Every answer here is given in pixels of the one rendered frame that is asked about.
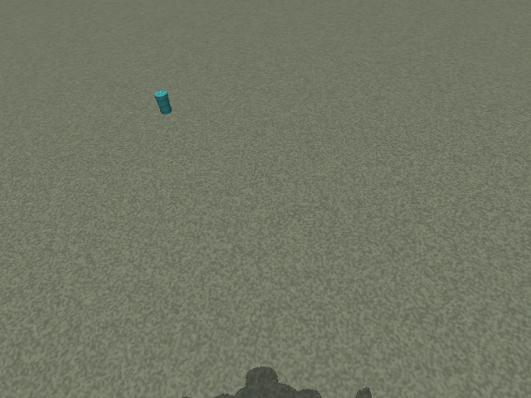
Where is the cup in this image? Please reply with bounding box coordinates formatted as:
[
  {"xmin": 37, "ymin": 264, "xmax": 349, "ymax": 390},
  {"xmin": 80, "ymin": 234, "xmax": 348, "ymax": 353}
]
[{"xmin": 154, "ymin": 90, "xmax": 172, "ymax": 114}]

